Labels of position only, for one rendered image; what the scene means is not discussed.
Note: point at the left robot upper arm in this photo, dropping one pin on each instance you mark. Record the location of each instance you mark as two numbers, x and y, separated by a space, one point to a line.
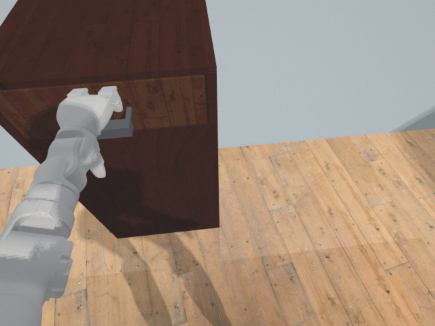
33 269

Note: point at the drawer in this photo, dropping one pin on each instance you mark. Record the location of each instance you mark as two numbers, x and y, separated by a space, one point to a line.
156 102

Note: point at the robot left forearm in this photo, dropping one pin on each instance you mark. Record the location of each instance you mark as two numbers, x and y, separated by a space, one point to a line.
51 199

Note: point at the robot left hand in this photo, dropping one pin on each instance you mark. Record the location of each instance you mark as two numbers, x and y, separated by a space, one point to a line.
91 112

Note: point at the handle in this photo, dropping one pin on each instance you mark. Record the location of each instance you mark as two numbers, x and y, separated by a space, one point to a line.
118 128

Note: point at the cabinet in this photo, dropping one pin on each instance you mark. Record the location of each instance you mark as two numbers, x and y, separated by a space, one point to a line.
160 180

